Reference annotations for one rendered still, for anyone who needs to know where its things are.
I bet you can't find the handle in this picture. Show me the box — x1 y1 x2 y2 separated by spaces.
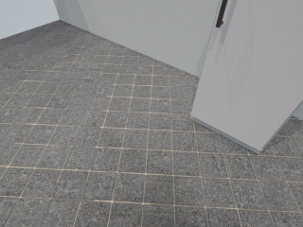
216 0 228 28

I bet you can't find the fridge door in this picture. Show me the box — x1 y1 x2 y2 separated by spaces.
191 0 303 150

